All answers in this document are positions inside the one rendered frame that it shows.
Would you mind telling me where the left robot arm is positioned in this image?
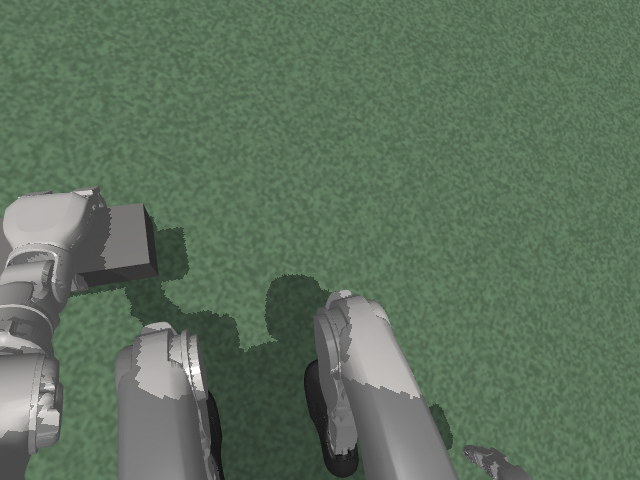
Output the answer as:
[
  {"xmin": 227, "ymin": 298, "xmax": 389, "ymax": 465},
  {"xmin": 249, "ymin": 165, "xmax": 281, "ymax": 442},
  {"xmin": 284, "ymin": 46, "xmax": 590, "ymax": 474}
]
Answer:
[{"xmin": 0, "ymin": 244, "xmax": 75, "ymax": 480}]

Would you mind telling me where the carton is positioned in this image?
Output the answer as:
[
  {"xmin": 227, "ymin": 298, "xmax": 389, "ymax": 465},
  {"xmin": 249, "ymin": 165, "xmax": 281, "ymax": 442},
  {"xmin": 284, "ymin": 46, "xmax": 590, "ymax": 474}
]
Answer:
[{"xmin": 0, "ymin": 203, "xmax": 159, "ymax": 287}]

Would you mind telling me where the right robot hand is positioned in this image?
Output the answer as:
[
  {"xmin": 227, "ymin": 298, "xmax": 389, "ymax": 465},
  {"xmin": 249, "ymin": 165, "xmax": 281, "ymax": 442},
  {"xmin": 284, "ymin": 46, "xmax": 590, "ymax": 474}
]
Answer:
[{"xmin": 463, "ymin": 445, "xmax": 533, "ymax": 480}]

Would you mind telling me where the left robot foot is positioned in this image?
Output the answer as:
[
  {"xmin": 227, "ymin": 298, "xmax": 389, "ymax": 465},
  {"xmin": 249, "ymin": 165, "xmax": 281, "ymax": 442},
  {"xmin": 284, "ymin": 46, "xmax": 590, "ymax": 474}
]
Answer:
[{"xmin": 206, "ymin": 390, "xmax": 225, "ymax": 480}]

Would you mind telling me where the right robot foot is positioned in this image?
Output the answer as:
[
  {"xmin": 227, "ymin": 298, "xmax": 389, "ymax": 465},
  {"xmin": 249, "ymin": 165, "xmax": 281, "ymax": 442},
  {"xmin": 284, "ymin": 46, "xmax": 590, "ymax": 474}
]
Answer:
[{"xmin": 304, "ymin": 359, "xmax": 359, "ymax": 478}]

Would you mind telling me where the left robot hand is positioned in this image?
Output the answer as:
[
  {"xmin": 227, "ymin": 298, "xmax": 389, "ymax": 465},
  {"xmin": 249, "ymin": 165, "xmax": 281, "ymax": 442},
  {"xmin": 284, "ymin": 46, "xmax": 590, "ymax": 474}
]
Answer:
[{"xmin": 3, "ymin": 187, "xmax": 107, "ymax": 292}]

